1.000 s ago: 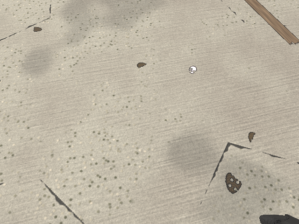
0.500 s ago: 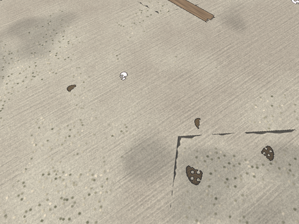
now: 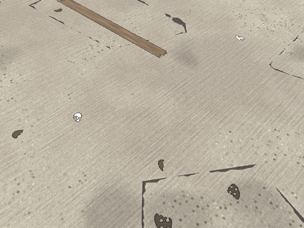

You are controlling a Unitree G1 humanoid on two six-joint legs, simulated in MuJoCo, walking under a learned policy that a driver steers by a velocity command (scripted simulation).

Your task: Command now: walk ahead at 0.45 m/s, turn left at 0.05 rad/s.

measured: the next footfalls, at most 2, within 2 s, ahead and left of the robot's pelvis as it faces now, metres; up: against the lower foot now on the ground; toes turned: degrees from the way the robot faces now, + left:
right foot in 0.20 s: +0.28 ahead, -0.15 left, +0.00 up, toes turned +4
left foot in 0.54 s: +0.30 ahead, +0.10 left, +0.00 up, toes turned +5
